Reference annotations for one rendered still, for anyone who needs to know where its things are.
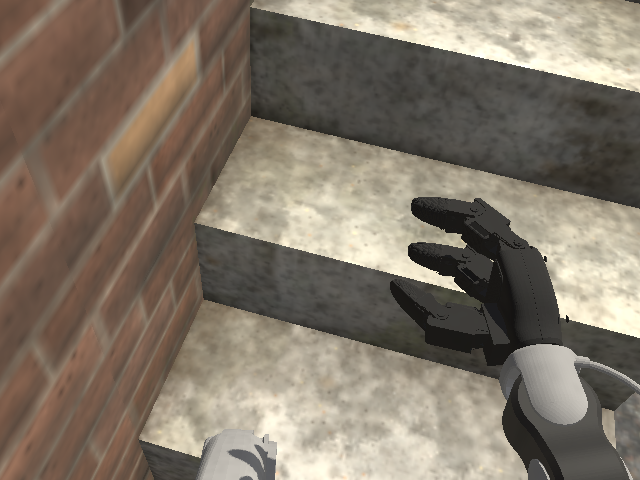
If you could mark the right robot hand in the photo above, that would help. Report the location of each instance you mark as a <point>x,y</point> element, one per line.
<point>520,307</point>

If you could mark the robot left thigh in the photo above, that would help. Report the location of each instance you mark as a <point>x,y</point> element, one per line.
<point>237,454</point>

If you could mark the right robot forearm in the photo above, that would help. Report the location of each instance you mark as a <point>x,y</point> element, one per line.
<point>553,417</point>

